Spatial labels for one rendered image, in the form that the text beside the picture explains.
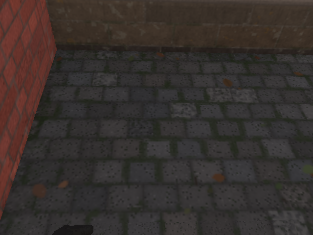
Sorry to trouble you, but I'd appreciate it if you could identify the robot left hand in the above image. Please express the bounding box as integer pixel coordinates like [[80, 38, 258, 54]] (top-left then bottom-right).
[[52, 224, 94, 235]]

